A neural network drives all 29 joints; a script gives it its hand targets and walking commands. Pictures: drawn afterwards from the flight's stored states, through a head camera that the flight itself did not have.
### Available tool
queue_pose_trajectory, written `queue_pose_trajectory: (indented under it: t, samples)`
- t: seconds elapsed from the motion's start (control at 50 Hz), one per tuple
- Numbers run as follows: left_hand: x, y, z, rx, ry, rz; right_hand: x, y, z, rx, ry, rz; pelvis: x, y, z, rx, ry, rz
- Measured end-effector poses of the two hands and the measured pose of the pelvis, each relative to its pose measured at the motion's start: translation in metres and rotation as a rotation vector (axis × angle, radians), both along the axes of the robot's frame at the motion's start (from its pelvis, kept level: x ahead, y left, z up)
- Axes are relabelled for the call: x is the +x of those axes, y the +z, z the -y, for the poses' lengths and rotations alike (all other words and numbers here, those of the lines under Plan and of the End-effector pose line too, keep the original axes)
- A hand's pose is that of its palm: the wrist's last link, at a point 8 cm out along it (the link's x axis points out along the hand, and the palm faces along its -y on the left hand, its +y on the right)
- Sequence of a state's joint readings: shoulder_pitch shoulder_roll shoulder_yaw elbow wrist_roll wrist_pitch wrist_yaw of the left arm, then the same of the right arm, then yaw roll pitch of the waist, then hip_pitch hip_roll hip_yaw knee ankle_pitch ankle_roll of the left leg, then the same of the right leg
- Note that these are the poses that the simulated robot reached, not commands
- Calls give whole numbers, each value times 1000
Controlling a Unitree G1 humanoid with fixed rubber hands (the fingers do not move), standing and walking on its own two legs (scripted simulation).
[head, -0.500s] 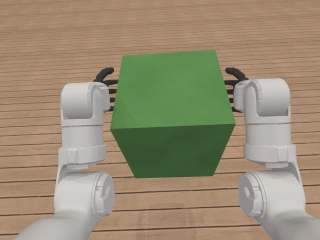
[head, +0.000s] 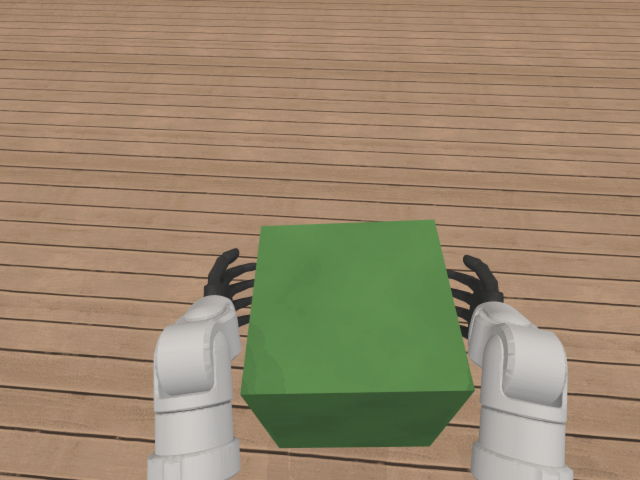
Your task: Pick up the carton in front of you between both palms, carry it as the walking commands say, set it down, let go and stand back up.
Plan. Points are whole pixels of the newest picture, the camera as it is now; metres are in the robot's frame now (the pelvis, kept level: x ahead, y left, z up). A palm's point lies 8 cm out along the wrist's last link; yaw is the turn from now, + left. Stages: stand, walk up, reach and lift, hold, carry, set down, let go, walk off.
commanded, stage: carry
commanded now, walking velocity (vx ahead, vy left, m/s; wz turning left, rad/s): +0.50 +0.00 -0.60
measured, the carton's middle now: (350, 343) +0.30 +0.01 -0.01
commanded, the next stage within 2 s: none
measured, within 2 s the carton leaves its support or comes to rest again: neither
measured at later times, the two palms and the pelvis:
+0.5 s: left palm (327, 124) +0.61 +0.05 +0.11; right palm (530, 180) +0.49 -0.22 +0.11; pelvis +0.31 +0.00 +0.02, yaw -21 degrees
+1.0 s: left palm (401, 47) +0.87 -0.08 +0.10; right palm (562, 79) +0.78 -0.36 +0.09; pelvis +0.57 -0.14 +0.02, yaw -16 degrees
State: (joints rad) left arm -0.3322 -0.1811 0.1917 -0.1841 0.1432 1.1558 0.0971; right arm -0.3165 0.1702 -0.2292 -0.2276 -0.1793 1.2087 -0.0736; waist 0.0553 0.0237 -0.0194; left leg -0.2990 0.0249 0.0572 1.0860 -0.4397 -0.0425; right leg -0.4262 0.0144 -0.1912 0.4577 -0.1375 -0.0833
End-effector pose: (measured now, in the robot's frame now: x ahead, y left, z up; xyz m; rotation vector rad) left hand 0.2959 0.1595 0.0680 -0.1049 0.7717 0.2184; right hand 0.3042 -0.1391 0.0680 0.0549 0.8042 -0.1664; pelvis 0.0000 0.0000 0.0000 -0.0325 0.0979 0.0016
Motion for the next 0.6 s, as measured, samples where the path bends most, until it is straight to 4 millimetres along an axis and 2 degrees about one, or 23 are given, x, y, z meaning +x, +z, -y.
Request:
queue_pose_trajectory:
  t: [0.04,0.1,0.24,0.3,0.36,0.5,0.6]
  samples:
    - [17,-2,10,25,-51,-18,9,-2,11,-20,-4,-15,23,5,2,8,-15,1]
    - [49,7,23,45,-107,-11,28,4,23,-22,-34,-9,59,12,1,20,-48,0]
    - [151,32,40,50,-226,89,93,26,36,-36,-142,88,157,10,-13,29,-145,17]
    - [197,33,43,33,-267,138,126,29,36,-57,-181,133,202,-3,-21,36,-210,35]
    - [232,30,53,17,-308,104,148,30,43,-76,-216,96,235,0,-22,37,-269,33]
    - [309,37,106,11,-438,64,188,39,84,-79,-346,50,307,17,-5,16,-361,28]
    - [367,41,157,7,-503,98,229,41,127,-79,-416,81,360,13,26,10,-417,34]
